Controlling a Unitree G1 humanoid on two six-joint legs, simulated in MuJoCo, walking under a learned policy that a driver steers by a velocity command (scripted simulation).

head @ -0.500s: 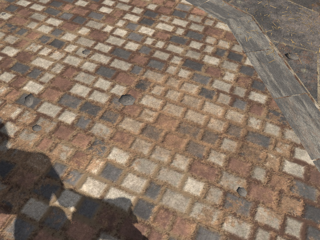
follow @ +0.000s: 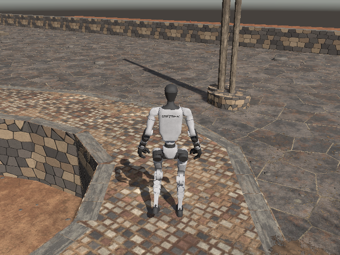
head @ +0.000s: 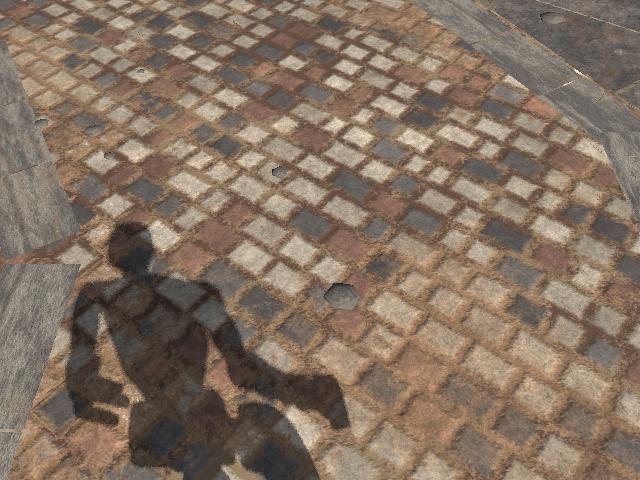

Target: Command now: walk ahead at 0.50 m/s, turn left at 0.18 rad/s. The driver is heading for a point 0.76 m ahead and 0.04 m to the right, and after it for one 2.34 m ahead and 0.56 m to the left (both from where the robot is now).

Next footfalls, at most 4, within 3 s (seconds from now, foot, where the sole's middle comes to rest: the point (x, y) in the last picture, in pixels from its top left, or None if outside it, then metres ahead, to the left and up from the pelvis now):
0.34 left None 0.33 0.16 -0.78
0.88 right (391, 394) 0.68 -0.09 -0.78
1.36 left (282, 340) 0.82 0.16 -0.78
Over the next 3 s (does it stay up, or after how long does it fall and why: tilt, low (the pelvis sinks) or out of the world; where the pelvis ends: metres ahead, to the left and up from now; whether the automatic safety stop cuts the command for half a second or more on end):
stays up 0.86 0.06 0.00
